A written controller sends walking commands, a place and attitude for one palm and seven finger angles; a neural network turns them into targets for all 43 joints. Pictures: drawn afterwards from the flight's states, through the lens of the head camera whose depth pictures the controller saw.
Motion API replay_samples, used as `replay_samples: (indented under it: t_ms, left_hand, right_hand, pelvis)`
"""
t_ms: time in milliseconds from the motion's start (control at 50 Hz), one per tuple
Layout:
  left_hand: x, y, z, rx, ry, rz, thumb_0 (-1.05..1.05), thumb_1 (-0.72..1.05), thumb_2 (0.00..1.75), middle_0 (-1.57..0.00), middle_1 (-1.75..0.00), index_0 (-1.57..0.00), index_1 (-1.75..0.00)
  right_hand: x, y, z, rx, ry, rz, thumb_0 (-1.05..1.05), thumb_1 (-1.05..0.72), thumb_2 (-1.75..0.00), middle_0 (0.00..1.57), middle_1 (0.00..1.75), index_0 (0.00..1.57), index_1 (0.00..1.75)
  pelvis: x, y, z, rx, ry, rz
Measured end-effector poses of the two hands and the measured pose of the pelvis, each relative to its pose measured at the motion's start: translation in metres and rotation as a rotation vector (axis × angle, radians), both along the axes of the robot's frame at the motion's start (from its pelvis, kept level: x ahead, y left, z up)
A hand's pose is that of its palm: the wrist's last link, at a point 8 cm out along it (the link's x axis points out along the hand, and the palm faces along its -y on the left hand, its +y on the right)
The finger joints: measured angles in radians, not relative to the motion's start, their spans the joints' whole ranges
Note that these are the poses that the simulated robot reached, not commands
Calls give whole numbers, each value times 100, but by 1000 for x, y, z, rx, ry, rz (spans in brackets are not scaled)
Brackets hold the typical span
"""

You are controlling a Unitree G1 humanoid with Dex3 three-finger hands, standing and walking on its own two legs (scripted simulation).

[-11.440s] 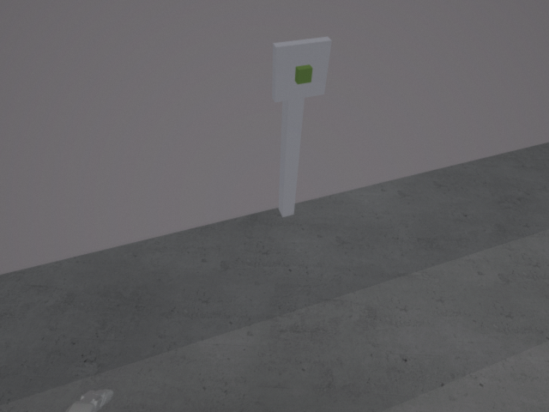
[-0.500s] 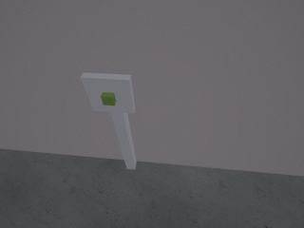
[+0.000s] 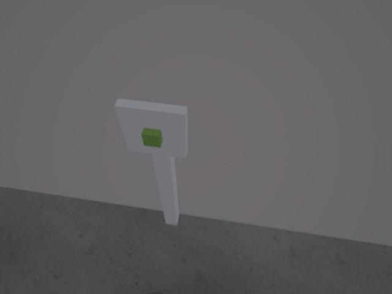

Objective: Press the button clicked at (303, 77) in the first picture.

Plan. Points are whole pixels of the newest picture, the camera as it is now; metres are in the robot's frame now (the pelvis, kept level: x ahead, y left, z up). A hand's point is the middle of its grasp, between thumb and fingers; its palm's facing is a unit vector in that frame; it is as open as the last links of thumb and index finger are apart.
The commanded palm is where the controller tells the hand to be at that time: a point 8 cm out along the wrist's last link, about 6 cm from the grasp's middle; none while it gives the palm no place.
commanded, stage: come to a stop and stand still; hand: left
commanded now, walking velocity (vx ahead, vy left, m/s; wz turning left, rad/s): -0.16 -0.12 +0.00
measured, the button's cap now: (152, 136) +0.49 +0.16 -0.02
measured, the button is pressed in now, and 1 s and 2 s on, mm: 0 0 0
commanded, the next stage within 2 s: look again from close up in 0.74 s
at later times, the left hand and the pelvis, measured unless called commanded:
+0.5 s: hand out of the picture +0.03 +0.14 -0.16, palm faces +0.02 -0.97 -0.23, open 7.3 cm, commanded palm none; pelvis -0.01 -0.04 +0.01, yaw +0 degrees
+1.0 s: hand out of the picture -0.05 +0.13 -0.16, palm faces +0.01 -0.98 -0.17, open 7.3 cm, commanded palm none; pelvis -0.03 -0.03 +0.01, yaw -1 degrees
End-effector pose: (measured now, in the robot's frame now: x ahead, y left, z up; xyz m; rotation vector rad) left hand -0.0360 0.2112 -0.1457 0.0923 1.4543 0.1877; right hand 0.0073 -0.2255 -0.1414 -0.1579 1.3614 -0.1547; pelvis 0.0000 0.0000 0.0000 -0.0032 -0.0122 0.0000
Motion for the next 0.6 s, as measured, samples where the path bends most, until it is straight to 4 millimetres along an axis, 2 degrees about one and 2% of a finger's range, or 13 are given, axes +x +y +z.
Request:
replay_samples:
  t_ms: [60, 120, 180, 260, 380, 460, 600]
  left_hand:
    - [5, 6, -8, -8, 42, -6, 1, 91, 90, -20, -29, -20, -30]
    - [19, 8, -5, -1, 38, -25, 1, 91, 90, -20, -29, -20, -30]
    - [35, 8, 4, 11, -1, -41, 1, 91, 90, -20, -29, -20, -30]
    - [51, 6, 12, 53, -67, -72, 1, 92, 90, -20, -29, -20, -30]
    - [59, -7, 22, 83, -138, -97, 1, 92, 90, -20, -29, -20, -30]
    - [60, -16, 19, 69, -156, -94, 1, 93, 90, -20, -29, -20, -30]
    - [51, -24, 17, 43, -144, -72, 1, 95, 90, -20, -30, -20, -30]
  right_hand:
    - [22, 1, 3, -27, -50, -7, 3, -95, -89, 20, 30, 20, 30]
    - [36, 4, 8, -29, -80, -3, 2, -94, -89, 20, 30, 20, 30]
    - [44, 1, 9, -22, -94, -3, 1, -95, -89, 20, 30, 20, 30]
    - [45, -9, 2, 8, -112, -16, 1, -94, -89, 20, 30, 20, 30]
    - [30, -26, -3, 36, -89, -42, 0, -93, -89, 20, 30, 20, 30]
    - [14, -34, -1, 26, -59, -44, 0, -93, -89, 20, 30, 20, 30]
    - [-23, -34, 7, 22, 26, -31, 1, -93, -89, 20, 30, 20, 30]
  pelvis:
    - [8, 5, -3, 16, 1, -17]
    - [8, 4, 2, 25, 9, -22]
    - [4, 1, 6, 23, 16, -23]
    - [-4, -10, 5, 32, 19, -29]
    - [-10, -27, 6, 25, 9, -11]
    - [-10, -34, 6, 10, 10, -9]
    - [-14, -43, 13, 16, -2, -8]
